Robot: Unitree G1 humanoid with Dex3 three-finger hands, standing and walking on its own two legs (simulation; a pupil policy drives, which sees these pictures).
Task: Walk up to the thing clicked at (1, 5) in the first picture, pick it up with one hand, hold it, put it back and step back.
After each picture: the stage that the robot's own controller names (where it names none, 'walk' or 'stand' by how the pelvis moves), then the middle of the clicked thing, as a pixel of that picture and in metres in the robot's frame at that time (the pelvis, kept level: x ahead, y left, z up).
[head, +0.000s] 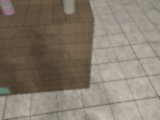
stand; (5, 3) +0.90 +0.44 +0.03
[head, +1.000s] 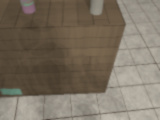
walk; (26, 0) +0.83 +0.27 +0.05
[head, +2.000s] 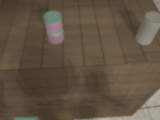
stand; (54, 28) +0.55 +0.11 +0.06
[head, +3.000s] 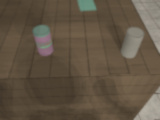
stand; (43, 40) +0.54 +0.18 +0.04
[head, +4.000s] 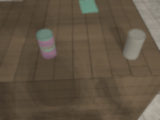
stand; (47, 44) +0.54 +0.17 +0.03
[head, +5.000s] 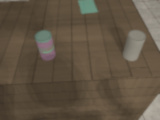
stand; (45, 45) +0.53 +0.17 +0.03
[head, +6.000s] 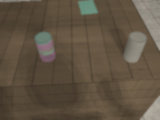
stand; (45, 47) +0.52 +0.17 +0.03
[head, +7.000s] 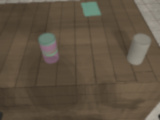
rise first; (49, 48) +0.51 +0.16 +0.03
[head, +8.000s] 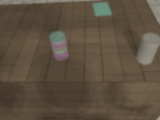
go down; (59, 46) +0.53 +0.15 +0.03
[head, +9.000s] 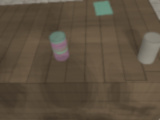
go down; (59, 46) +0.52 +0.15 +0.03
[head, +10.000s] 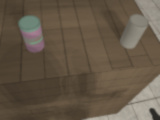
go down; (32, 34) +0.51 +0.14 +0.06
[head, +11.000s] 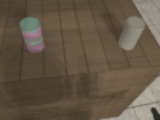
approach; (32, 35) +0.52 +0.14 +0.06
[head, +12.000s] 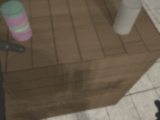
close in; (17, 22) +0.53 +0.16 +0.09
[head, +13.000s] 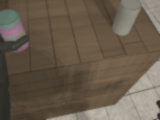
lift; (13, 32) +0.49 +0.17 +0.09
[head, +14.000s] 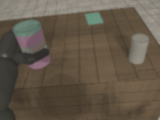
lift; (33, 45) +0.34 +0.14 +0.25
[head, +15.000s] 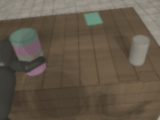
hold; (29, 52) +0.33 +0.16 +0.23
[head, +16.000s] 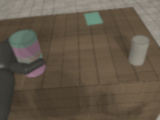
hold; (29, 54) +0.33 +0.16 +0.22
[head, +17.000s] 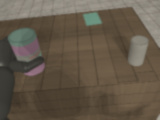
crouch; (28, 52) +0.33 +0.16 +0.22
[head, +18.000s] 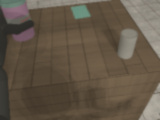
crouch; (18, 18) +0.45 +0.17 +0.25
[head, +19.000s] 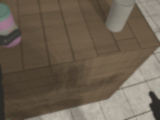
lower; (4, 26) +0.51 +0.17 +0.09
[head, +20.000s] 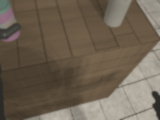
lower; (3, 20) +0.52 +0.16 +0.10
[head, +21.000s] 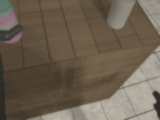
lower; (5, 22) +0.52 +0.16 +0.10
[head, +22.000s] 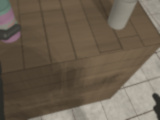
lower; (4, 21) +0.52 +0.17 +0.10
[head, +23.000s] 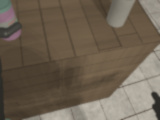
rest; (4, 19) +0.52 +0.16 +0.10
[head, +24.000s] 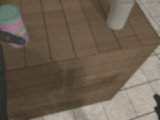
withdraw; (13, 27) +0.51 +0.15 +0.09
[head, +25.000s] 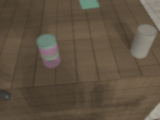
sink last; (49, 51) +0.46 +0.13 +0.06
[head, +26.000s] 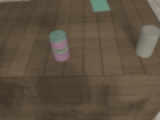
stand; (59, 46) +0.51 +0.13 +0.06
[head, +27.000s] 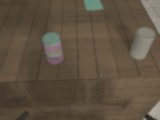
stand; (53, 48) +0.49 +0.13 +0.04
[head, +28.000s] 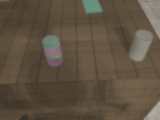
stand; (53, 51) +0.48 +0.14 +0.04
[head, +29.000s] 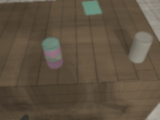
stand; (53, 53) +0.48 +0.14 +0.03
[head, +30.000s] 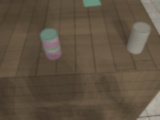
walk; (51, 44) +0.51 +0.14 +0.04
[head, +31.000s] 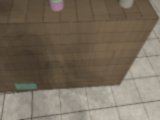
walk; out of the picture +0.75 +0.12 +0.05
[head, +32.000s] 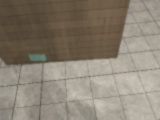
walk; out of the picture +1.12 +0.21 +0.05
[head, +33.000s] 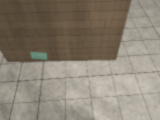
stand; out of the picture +1.19 +0.12 +0.05
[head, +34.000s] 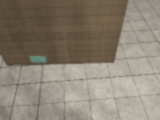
stand; out of the picture +1.19 +0.14 +0.03
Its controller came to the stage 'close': yes
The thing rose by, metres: 0.22
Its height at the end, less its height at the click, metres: +0.00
